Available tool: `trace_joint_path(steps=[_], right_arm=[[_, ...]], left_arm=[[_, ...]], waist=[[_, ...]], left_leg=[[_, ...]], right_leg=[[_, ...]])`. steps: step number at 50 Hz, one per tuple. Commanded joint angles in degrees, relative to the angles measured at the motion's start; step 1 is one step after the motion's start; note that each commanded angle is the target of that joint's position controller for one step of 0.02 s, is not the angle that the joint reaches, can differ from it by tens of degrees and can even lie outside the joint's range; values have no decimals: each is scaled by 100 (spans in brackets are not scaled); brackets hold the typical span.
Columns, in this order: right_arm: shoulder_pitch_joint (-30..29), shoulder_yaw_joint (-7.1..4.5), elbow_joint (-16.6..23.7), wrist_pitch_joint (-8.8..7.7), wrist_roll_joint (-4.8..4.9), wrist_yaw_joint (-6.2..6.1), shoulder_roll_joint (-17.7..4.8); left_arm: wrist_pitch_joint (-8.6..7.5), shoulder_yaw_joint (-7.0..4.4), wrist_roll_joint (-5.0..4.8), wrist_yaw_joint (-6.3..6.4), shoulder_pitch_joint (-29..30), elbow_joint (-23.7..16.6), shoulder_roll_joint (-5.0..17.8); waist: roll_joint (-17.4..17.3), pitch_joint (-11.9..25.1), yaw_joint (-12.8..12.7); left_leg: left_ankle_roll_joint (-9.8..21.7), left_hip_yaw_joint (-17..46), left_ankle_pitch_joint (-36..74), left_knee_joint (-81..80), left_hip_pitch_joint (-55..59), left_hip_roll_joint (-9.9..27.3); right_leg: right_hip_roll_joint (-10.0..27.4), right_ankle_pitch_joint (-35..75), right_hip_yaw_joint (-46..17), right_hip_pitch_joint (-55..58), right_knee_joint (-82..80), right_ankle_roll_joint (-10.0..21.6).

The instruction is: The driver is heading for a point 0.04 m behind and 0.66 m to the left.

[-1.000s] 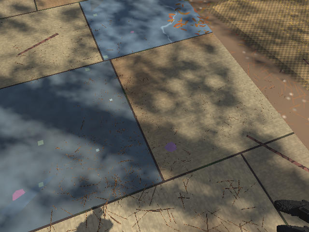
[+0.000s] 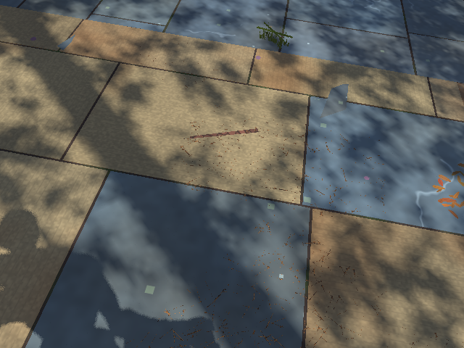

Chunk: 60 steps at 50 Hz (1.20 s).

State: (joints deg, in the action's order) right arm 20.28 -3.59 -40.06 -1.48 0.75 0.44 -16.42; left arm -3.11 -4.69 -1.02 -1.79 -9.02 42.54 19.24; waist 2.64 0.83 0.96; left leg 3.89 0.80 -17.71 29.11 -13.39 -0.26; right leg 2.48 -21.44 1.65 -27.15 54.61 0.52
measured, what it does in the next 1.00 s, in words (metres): walks ahead, turning left: right foot, then left foot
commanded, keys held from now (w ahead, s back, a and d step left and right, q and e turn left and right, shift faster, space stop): w+q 0.48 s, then q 0.06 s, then no key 0.46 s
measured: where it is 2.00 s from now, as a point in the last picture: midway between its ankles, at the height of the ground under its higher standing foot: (160, 336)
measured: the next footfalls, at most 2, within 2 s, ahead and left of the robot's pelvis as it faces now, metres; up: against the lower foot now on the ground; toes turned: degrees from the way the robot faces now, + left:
right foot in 0.34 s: +0.36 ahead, -0.11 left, +0.00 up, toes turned +13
left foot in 0.76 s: +0.50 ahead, +0.21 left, +0.00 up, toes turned +23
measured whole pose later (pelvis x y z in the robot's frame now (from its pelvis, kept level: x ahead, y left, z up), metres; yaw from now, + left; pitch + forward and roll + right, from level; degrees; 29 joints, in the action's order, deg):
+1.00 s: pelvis +0.42 +0.08 -0.01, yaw +24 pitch +1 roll +0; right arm 6.3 -1.7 -38.8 -0.8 -1.5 0.8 -13.7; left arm 1.5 -2.1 -0.1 1.2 -7.2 47.7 17.5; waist 1.9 -4.3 -0.1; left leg 3.4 -0.1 -6.3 27.2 -21.7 -2.9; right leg 4.2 -26.1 -1.0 -24.0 49.9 -4.0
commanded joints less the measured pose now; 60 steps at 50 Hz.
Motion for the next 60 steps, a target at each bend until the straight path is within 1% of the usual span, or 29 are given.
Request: trace_joint_path(steps=[1,6,10,14,16,17,18,19,20,21,22,25,27,29,33,36,38,39,40,41,42,43,45,48,51,54,55,57,60], right_arm=[[77,-183,378,-184,0,-73,-874],[300,-236,274,-155,-2,-239,-1015],[619,-266,58,-118,86,-265,-1017],[476,-326,-2,-52,82,-286,-1069],[280,-254,87,-27,30,-250,-869],[265,-129,269,-21,-90,-232,-554],[1232,28,392,-96,104,-207,33],[1086,-88,199,-123,239,-216,-642],[346,-184,274,-119,234,-202,-984],[-28,-185,331,-113,151,-218,-969],[-272,-196,391,-118,64,-203,-890],[-276,-153,449,-3,120,-144,-512],[-507,-110,619,60,48,-148,-375],[-597,-51,671,31,-32,-97,-270],[-1140,-24,772,-42,-21,85,-267],[-1174,-136,856,-49,-75,159,-525],[-458,-328,637,-58,-137,92,-908],[-51,-419,663,-29,-211,-18,-1394],[-458,-274,862,1,-298,-58,-1412],[-471,-149,891,15,-202,8,-860],[-719,-84,820,-2,-148,60,-714],[-985,-62,731,-15,-107,82,-644],[-1443,-73,672,-12,-173,67,-717],[-1710,-64,557,-24,-252,12,-599],[-1650,-32,347,-6,-227,-34,-517],[-1689,-23,203,74,-116,-62,-546],[-1539,-4,129,89,-112,-70,-481],[-1432,-44,194,122,-73,-116,-402],[-1495,-189,184,175,-58,-146,-547]], left_arm=[[-323,-125,164,-42,779,-578,601],[-289,39,83,-86,1342,-660,139],[-312,79,21,-150,1830,-869,121],[-379,-30,14,-132,1385,-816,400],[-406,-207,60,-37,200,-543,706],[-392,-272,165,15,-830,-453,1027],[-325,-338,220,-25,-1166,-275,1383],[-302,-197,114,-29,-975,-352,757],[-262,-110,75,29,-655,-387,414],[-231,-78,112,57,-400,-360,347],[-212,-55,151,72,-269,-290,240],[-305,-48,158,113,-103,-162,168],[-335,-103,116,130,12,-66,362],[-295,-146,98,149,61,-5,540],[-161,-138,-17,186,-53,126,667],[-76,-179,-148,202,-144,241,857],[-38,-104,-107,210,-281,301,669],[-37,31,148,200,-473,179,399],[-6,251,239,104,-1257,177,-31],[85,138,84,74,-1015,374,472],[163,98,-62,72,-558,245,580],[231,116,-37,136,-381,245,470],[393,93,44,243,-464,332,479],[492,135,100,337,-657,484,286],[509,172,119,350,-364,466,199],[472,164,218,305,-329,481,204],[451,150,284,311,-317,425,327],[440,-28,210,347,-253,461,915],[336,-12,205,437,189,292,705]], waist=[[-949,-393,90],[-885,-366,240],[-947,-547,414],[-1154,-429,141],[-1096,357,-473],[-501,1441,-850],[1783,2355,-329],[1253,1851,-447],[680,934,-573],[170,447,-474],[86,122,-378],[297,-176,-139],[191,-379,-39],[165,-237,-31],[195,-19,-222],[177,91,-71],[-142,497,311],[-1053,1063,383],[-1918,1962,-180],[-1072,2315,165],[-925,1577,125],[-686,1125,14],[-863,674,-267],[-993,647,-367],[-982,640,-209],[-885,325,-338],[-708,180,-326],[744,-167,-100],[1147,-280,-139]], left_leg=[[1064,2337,-122,-1860,1466,1419],[805,1421,1155,-1754,872,922],[732,1605,1149,-1568,709,990],[555,1971,1860,-1070,975,1185],[262,1665,3010,326,664,688],[60,1410,1920,2030,-296,283],[-324,985,-1645,4045,-2310,-522],[-356,1178,-1462,4773,-2948,-80],[-355,945,-954,4798,-3124,156],[-352,748,-540,4626,-2902,404],[-332,728,-304,4344,-2714,558],[-324,608,-156,3850,-2311,747],[-449,474,-111,3255,-2419,739],[-490,304,543,2456,-2118,663],[-384,21,1773,939,-1303,342],[-130,-9,1608,281,-871,155],[148,-109,2435,-313,495,-82],[504,1068,5070,-98,1719,990],[1718,2941,6094,47,2863,2451],[1658,2832,4930,-244,2408,2204],[1403,2220,4302,-405,1960,1862],[1150,1942,3606,-571,1416,1616],[942,1444,2841,-960,97,1314],[957,1059,2293,-1142,-466,1103],[902,1113,1203,-1199,-501,1109],[530,1169,-326,-1143,-952,814],[292,1189,-632,-1031,-1140,642],[-129,313,-612,-186,-1157,-151],[-235,-91,-282,1170,-1172,-298]], right_leg=[[205,818,-432,-2185,-74,-70],[-225,2157,-258,-1107,-1688,-354],[-331,2374,-346,-661,-2397,-302],[-312,1871,-412,28,-2616,-61],[-255,1900,-298,1816,-2797,254],[723,1469,-1313,3667,-2534,605],[2129,110,-4307,5430,-3326,1527],[2124,-991,-4694,5039,-3797,1436],[1886,-802,-3593,4199,-3874,1205],[1669,32,-2796,3384,-3921,1094],[1448,704,-2254,2769,-4028,1047],[1264,1821,-1275,2051,-4409,1084],[1356,3503,-734,1860,-4414,1179],[1220,4287,-210,1828,-4350,1169],[983,4305,343,1990,-4142,914],[1153,4328,286,2354,-3528,741],[776,4131,540,2038,-2186,399],[372,2126,758,1137,-667,46],[-183,-1985,211,-154,1069,-300],[4,-1880,-540,-61,1338,-322],[133,-1661,-460,-382,1323,-311],[252,-1395,-436,-459,1037,-326],[299,-796,-384,304,517,-435],[175,-443,-246,968,-336,-504],[145,126,-236,1294,-1192,-406],[-61,975,-40,1893,-2382,-162],[159,1209,-281,2030,-2689,-12],[878,93,-888,1259,-3306,506],[1443,927,-1365,1280,-3686,791]])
